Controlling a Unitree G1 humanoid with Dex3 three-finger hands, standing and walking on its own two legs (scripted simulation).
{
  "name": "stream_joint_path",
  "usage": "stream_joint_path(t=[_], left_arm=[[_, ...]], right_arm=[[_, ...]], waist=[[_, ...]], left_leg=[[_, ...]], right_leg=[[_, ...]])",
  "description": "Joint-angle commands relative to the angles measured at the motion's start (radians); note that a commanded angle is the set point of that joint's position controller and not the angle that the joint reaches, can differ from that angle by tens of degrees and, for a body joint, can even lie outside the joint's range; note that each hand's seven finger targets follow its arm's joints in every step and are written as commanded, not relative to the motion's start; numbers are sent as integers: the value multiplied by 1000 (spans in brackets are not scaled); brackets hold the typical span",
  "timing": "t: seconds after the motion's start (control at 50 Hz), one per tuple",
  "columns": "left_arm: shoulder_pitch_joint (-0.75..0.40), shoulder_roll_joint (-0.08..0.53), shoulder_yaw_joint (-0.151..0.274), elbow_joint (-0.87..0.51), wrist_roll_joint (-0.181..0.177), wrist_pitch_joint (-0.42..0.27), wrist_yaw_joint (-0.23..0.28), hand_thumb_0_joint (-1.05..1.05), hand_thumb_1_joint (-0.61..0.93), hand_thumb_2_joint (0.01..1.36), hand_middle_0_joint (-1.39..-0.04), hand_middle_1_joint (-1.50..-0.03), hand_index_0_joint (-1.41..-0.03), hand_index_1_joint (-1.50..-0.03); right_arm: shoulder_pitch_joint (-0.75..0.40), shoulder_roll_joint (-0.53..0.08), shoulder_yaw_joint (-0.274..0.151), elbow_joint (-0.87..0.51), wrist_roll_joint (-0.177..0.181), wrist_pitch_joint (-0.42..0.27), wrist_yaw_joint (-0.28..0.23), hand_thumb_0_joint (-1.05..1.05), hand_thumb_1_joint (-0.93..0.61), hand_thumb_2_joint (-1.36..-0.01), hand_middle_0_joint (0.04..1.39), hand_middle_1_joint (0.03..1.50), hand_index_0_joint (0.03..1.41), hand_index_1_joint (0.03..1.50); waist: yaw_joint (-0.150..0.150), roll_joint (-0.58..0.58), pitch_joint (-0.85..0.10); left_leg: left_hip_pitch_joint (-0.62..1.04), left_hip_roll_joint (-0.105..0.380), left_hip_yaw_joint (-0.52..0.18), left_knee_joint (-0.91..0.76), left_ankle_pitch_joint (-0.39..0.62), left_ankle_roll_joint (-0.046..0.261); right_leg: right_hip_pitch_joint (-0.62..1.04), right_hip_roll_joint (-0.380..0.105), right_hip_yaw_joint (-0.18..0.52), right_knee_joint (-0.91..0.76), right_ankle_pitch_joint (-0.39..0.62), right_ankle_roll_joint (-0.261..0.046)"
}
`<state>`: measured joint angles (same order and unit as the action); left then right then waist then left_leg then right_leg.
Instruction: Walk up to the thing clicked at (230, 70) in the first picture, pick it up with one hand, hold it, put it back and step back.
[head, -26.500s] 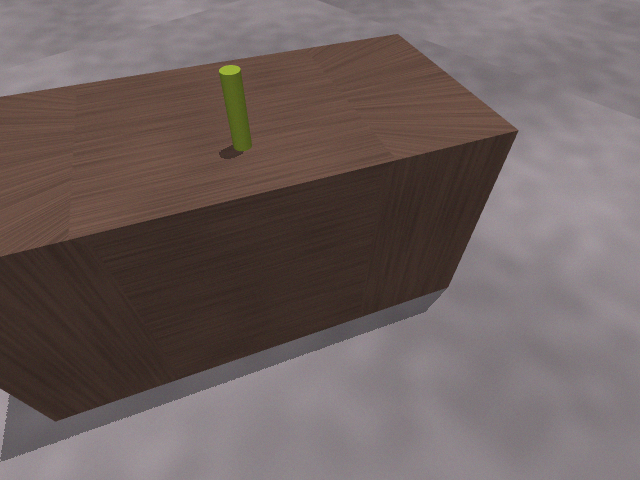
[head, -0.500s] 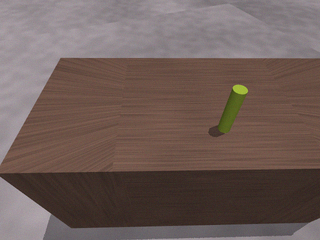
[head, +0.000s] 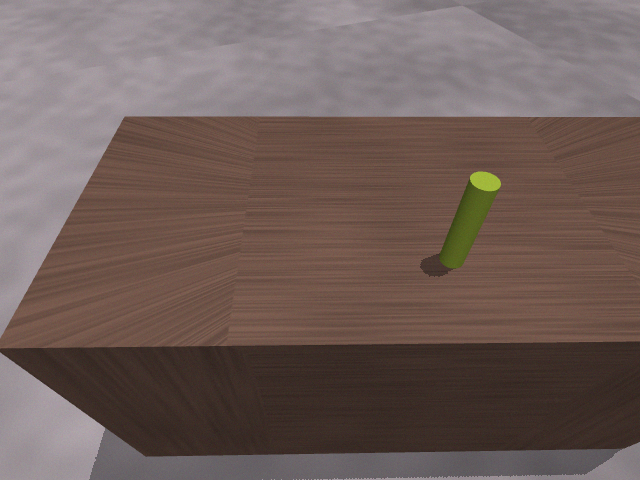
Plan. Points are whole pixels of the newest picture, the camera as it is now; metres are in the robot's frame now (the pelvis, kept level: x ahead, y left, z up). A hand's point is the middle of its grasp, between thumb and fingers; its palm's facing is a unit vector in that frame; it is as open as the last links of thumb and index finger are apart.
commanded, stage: stand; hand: right
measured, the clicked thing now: (466, 224) +0.49 -0.23 +0.01
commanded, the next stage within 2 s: none
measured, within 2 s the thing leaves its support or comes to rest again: neither
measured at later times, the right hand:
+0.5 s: hand out of the picture +0.07 -0.26 -0.15, palm faces -0.01 +0.94 -0.35, open 7.8 cm
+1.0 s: hand out of the picture +0.07 -0.26 -0.15, palm faces -0.01 +0.94 -0.35, open 7.4 cm
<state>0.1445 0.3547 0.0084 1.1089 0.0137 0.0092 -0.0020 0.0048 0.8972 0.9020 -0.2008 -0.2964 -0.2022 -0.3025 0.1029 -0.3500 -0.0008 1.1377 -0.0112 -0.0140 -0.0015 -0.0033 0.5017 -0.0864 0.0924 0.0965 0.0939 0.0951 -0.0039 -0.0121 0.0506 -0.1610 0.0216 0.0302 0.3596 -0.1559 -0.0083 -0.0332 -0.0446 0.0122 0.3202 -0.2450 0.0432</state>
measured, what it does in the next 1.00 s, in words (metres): stands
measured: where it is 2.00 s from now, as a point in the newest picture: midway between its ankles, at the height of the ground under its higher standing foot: outside the picture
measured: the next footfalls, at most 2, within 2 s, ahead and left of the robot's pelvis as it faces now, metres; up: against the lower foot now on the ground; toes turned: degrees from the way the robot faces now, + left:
none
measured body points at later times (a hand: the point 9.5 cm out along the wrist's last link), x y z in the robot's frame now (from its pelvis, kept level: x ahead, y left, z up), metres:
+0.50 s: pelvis +0.00 +0.00 +0.00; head +0.00 +0.00 +0.45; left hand +0.06 +0.30 -0.13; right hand +0.07 -0.31 -0.13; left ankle +0.03 +0.12 -0.75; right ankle -0.04 -0.15 -0.75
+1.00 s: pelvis +0.00 +0.00 +0.00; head +0.00 +0.00 +0.45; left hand +0.06 +0.30 -0.13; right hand +0.07 -0.31 -0.13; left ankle +0.03 +0.12 -0.75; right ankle -0.04 -0.15 -0.75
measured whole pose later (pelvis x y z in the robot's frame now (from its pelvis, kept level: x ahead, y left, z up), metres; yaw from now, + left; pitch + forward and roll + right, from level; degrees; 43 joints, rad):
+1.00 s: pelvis +0.00 +0.00 +0.00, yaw +0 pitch -3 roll +0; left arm 0.15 0.35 0.01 1.09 0.01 0.00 0.00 0.01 0.90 0.90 -0.20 -0.30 -0.20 -0.30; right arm 0.12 -0.35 -0.01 1.14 -0.01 -0.01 0.00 0.01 -0.90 -0.89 0.21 0.30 0.21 0.30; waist -0.01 -0.01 0.05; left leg -0.16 0.02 0.02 0.35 -0.14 -0.01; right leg -0.04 -0.04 0.01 0.32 -0.24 0.04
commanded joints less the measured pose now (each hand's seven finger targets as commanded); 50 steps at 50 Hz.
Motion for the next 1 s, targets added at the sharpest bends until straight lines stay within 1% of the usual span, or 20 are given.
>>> stream_joint_path(t=[0.0,0.04,0.1,0.18,0.24,0.26,0.3,0.34,0.38,0.4,0.48,0.54,0.6,0.68,0.7,0.76,0.82,0.92,0.96,0.98], left_arm=[[-25,201,36,-62,0,-24,13,0,899,900,-200,-300,-200,-300],[-25,205,38,-61,2,-23,14,0,899,900,-200,-300,-200,-300],[-23,206,38,-62,3,-23,13,0,899,900,-200,-300,-200,-300],[-20,206,39,-65,1,-25,11,0,899,900,-200,-300,-200,-300],[-24,208,41,-71,3,-26,11,0,899,900,-200,-300,-200,-300],[-25,208,40,-71,1,-26,13,0,899,900,-200,-300,-200,-300],[-24,204,38,-69,0,-26,13,0,899,900,-200,-300,-200,-300],[-23,209,39,-75,2,-28,12,0,899,900,-200,-300,-200,-300],[-25,206,37,-71,1,-27,14,0,899,900,-200,-300,-200,-300],[-20,207,38,-73,2,-28,13,0,899,900,-200,-300,-200,-300],[-24,209,38,-72,1,-27,13,0,899,900,-200,-300,-200,-300],[-19,206,38,-69,1,-26,12,0,899,900,-200,-300,-200,-300],[-21,210,39,-74,2,-28,12,0,899,900,-200,-300,-200,-300],[-18,207,37,-75,-1,-30,12,0,899,900,-200,-300,-200,-300],[-21,202,35,-73,1,-29,12,0,899,900,-200,-300,-200,-300],[-22,209,36,-78,2,-31,13,0,899,900,-200,-300,-200,-300],[-24,208,37,-77,1,-29,13,0,899,900,-200,-300,-200,-300],[-23,211,37,-74,1,-28,12,0,899,900,-200,-300,-200,-300],[-22,208,37,-73,-1,-27,12,0,899,900,-200,-300,-200,-300],[-18,209,37,-73,0,-28,11,0,899,900,-200,-300,-200,-300]], right_arm=[[-41,-221,-42,-56,2,-15,-13,0,83,-524,200,300,200,300],[-44,-221,-43,-57,2,-14,-14,0,-77,-684,200,300,200,300],[-42,-217,-42,-56,3,-14,-11,0,-317,-900,200,300,200,300],[-40,-223,-45,-56,1,-14,-10,0,-637,-900,200,300,200,300],[-47,-220,-45,-59,1,-17,-10,0,-877,-900,200,300,200,300],[-43,-217,-45,-58,3,-17,-10,0,-900,-900,200,300,200,300],[-36,-213,-42,-55,3,-15,-10,0,-900,-900,200,300,200,300],[-43,-219,-45,-59,3,-17,-11,0,-900,-900,200,300,200,300],[-34,-215,-43,-55,3,-14,-10,0,-900,-900,200,300,200,300],[-36,-217,-45,-56,2,-15,-10,0,-900,-900,200,300,200,300],[-33,-210,-44,-56,2,-14,-9,0,-900,-900,200,300,200,300],[-27,-220,-47,-52,2,-13,-7,0,-900,-900,200,300,200,300],[-36,-215,-47,-59,3,-15,-7,0,-900,-900,200,300,200,300],[-34,-218,-48,-56,3,-16,-7,0,-900,-900,200,300,200,300],[-32,-216,-46,-56,2,-14,-7,0,-900,-900,200,300,200,300],[-35,-215,-48,-59,1,-14,-7,0,-900,-900,200,300,200,300],[-25,-212,-46,-56,2,-14,-7,0,-900,-900,200,300,200,300],[-30,-211,-46,-60,3,-16,-8,0,-900,-900,200,300,200,300],[-31,-212,-46,-58,3,-15,-7,0,-900,-900,200,300,200,300],[-35,-217,-49,-59,3,-15,-8,0,-900,-900,200,300,200,300]], waist=[[1,6,-76],[-1,11,-59],[-2,4,-45],[-2,10,-42],[1,13,-62],[0,9,-69],[-1,1,-51],[3,7,-81],[-2,5,-49],[1,6,-68],[-1,-2,-55],[-1,16,-38],[0,12,-52],[0,12,-55],[-1,11,-44],[-2,3,-63],[-4,15,-59],[1,6,-58],[3,8,-47],[4,10,-56]], left_leg=[[104,114,-97,-35,202,26],[88,108,-96,-45,147,26],[89,108,-101,-55,114,27],[84,108,-103,-58,98,26],[91,109,-103,-51,139,26],[96,114,-103,-47,164,27],[82,111,-103,-53,152,27],[105,112,-96,-38,199,28],[79,109,-100,-52,154,25],[97,110,-97,-43,160,28],[84,110,-100,-50,153,26],[69,106,-102,-63,85,25],[80,108,-105,-57,122,27],[97,114,-107,-53,144,26],[75,111,-108,-57,133,25],[92,110,-101,-44,166,23],[83,107,-97,-49,141,26],[83,112,-99,-51,169,25],[76,114,-103,-54,149,26],[89,113,-102,-51,146,28]], right_leg=[[-75,-88,45,-57,179,-53],[-80,-87,47,-66,150,-55],[-101,-84,44,-67,122,-57],[-106,-84,50,-72,94,-59],[-87,-88,51,-61,143,-58],[-82,-89,49,-57,148,-57],[-86,-88,49,-65,139,-55],[-77,-91,50,-58,184,-55],[-84,-88,48,-64,141,-54],[-81,-90,50,-63,157,-55],[-86,-89,47,-63,131,-57],[-94,-88,53,-75,88,-59],[-90,-87,48,-67,119,-59],[-98,-89,49,-68,116,-58],[-96,-87,46,-71,106,-57],[-94,-88,48,-70,149,-55],[-83,-91,49,-68,141,-58],[-82,-88,46,-60,137,-58],[-90,-88,46,-64,108,-59],[-89,-89,50,-67,123,-61]])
